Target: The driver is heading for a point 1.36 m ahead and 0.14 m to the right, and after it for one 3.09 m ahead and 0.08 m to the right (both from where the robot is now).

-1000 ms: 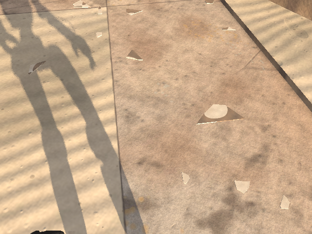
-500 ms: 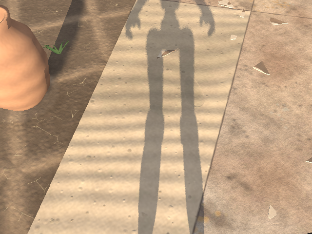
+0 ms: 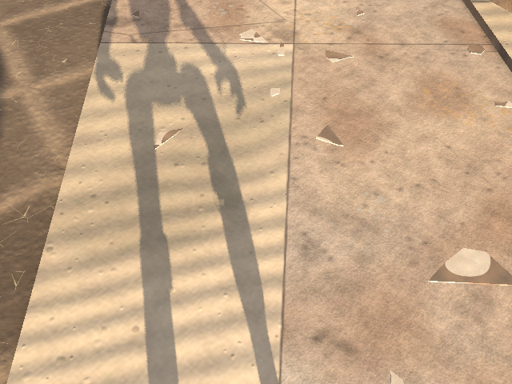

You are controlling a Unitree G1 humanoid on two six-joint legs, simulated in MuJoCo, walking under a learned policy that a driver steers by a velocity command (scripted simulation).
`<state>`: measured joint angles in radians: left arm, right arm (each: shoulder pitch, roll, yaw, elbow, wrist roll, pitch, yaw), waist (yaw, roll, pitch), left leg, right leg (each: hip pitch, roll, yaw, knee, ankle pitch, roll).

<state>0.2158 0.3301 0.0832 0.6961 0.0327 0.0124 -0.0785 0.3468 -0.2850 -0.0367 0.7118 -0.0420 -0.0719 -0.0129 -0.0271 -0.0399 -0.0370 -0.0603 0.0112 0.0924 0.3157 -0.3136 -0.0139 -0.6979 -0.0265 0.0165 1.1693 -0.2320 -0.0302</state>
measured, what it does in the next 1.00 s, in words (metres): walks ahead: right foot, then left foot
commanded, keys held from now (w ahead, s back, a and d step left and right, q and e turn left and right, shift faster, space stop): w+e+shift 0.30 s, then w+q+shift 0.70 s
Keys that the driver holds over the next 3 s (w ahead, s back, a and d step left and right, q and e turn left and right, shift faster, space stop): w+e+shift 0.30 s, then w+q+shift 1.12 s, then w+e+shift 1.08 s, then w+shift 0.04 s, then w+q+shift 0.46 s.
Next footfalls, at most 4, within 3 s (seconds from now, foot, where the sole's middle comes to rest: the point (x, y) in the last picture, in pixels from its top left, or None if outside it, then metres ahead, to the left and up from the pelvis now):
0.24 right None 0.33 -0.15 -0.78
0.70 left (334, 285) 0.79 -0.23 -0.78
1.10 right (390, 189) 1.16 -0.48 -0.78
1.54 left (290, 126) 1.49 -0.15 -0.78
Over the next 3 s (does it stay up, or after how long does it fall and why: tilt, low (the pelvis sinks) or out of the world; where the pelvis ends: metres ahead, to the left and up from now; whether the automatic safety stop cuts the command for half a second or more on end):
stays up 2.66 -0.19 0.00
